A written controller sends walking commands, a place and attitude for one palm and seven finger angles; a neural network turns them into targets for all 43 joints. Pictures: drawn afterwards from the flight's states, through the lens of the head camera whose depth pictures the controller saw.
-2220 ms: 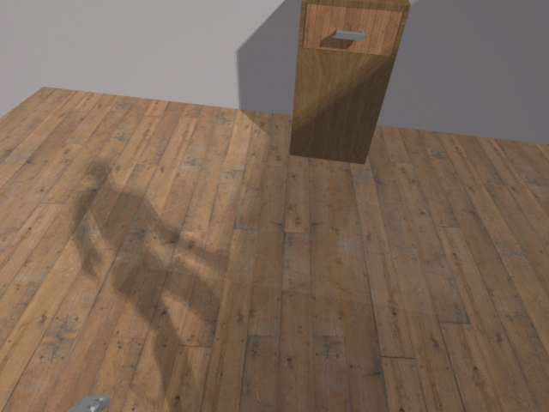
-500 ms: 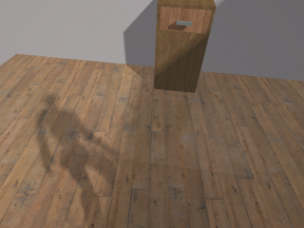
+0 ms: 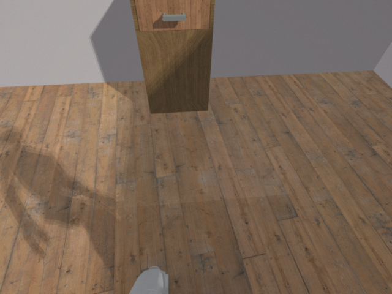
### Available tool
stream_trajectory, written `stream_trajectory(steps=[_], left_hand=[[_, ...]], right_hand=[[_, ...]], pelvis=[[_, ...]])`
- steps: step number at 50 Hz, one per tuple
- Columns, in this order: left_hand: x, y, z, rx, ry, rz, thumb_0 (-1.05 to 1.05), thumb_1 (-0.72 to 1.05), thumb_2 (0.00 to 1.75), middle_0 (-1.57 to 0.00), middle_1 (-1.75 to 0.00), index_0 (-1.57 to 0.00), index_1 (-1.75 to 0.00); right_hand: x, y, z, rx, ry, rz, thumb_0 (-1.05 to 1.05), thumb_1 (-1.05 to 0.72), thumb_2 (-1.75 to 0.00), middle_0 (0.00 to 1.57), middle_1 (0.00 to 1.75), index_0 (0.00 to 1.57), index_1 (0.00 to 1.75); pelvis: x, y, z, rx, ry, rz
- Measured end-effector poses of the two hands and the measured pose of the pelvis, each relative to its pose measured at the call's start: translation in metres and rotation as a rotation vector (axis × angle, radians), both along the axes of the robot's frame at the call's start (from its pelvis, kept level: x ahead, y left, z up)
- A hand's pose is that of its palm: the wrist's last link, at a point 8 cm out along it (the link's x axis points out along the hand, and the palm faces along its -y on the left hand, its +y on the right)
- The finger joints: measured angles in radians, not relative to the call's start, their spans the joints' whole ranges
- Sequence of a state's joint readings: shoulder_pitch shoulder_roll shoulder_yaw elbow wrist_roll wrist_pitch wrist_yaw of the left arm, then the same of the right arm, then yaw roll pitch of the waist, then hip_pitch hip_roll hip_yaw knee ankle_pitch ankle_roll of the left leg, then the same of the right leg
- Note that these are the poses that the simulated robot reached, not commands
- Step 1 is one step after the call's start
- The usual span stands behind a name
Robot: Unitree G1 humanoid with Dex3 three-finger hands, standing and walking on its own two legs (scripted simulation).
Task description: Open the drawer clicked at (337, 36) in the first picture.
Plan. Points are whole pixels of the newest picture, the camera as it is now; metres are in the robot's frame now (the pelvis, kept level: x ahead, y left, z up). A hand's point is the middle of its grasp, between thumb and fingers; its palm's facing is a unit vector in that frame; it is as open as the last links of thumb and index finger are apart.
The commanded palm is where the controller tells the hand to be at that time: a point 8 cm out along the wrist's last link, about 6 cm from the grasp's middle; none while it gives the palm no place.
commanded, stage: walk to a spot facing it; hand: left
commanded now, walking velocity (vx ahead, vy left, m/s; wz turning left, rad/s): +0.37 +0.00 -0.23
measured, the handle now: (174, 16) +1.44 +0.22 -0.05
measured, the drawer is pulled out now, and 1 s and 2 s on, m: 0.00 0.00 0.00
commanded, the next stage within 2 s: turn to face it in 1.30 s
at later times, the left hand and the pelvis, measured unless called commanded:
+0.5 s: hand (117, 222) +0.32 +0.25 -0.17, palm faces -0.12 -0.98 -0.16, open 7.4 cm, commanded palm none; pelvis +0.22 +0.07 +0.00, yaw -10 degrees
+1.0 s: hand (168, 160) +0.54 +0.14 -0.17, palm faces -0.25 -0.94 -0.23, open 7.1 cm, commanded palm none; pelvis +0.43 -0.03 +0.00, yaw -17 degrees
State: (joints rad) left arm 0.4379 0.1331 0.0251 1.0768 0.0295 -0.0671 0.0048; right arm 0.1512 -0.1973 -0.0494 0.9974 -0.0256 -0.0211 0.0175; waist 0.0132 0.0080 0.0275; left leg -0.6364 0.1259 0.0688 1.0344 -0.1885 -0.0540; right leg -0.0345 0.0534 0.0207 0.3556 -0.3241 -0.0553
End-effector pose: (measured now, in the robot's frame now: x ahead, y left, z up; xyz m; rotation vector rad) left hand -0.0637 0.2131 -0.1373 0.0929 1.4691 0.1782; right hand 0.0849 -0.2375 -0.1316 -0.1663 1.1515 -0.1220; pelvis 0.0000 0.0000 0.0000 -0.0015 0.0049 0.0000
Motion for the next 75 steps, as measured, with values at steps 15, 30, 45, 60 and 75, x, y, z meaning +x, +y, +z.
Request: stream_trajectory(steps=[15,30,45,60,75], left_hand=[[0.195,0.085,-0.031,-0.009,-0.04,-0.099,0.01,0.91,0.89,-0.2,-0.3,-0.2,-0.3],[0.448,0.055,-0.004,-0.041,-0.258,-0.317,0.0,0.91,0.9,-0.19,-0.3,-0.19,-0.3],[0.603,-0.049,-0.014,-0.045,-0.353,-0.375,-0.01,0.92,0.89,-0.2,-0.3,-0.2,-0.3],[0.61,-0.013,-0.023,-0.02,-0.078,-0.277,0.0,0.92,0.9,-0.2,-0.3,-0.2,-0.3],[0.776,-0.017,-0.015,-0.029,-0.112,-0.379,0.01,0.91,0.9,-0.19,-0.3,-0.19,-0.3]], right_hand=[[0.123,0.073,0.002,-0.031,-0.065,-0.088,0.0,-0.91,-0.9,0.2,0.3,0.2,0.3],[0.042,0.102,0.005,0.016,0.343,-0.385,0.0,-0.92,-0.9,0.2,0.3,0.2,0.3],[0.155,0.059,-0.024,0.137,0.408,-0.485,0.01,-0.91,-0.9,0.2,0.3,0.2,0.3],[0.446,-0.049,0.008,-0.062,-0.015,-0.285,0.01,-0.93,-0.9,0.19,0.3,0.2,0.3],[0.486,-0.007,0.008,-0.048,0.08,-0.433,-0.01,-0.96,-0.9,0.2,0.3,0.2,0.3]], pelvis=[[0.144,0.063,-0.013,-0.014,-0.035,-0.112],[0.261,0.059,0.002,0.0,-0.023,-0.216],[0.389,-0.022,-0.017,-0.016,-0.039,-0.294],[0.52,-0.026,-0.008,-0.05,-0.021,-0.282],[0.629,-0.016,0.002,-0.022,-0.045,-0.367]])
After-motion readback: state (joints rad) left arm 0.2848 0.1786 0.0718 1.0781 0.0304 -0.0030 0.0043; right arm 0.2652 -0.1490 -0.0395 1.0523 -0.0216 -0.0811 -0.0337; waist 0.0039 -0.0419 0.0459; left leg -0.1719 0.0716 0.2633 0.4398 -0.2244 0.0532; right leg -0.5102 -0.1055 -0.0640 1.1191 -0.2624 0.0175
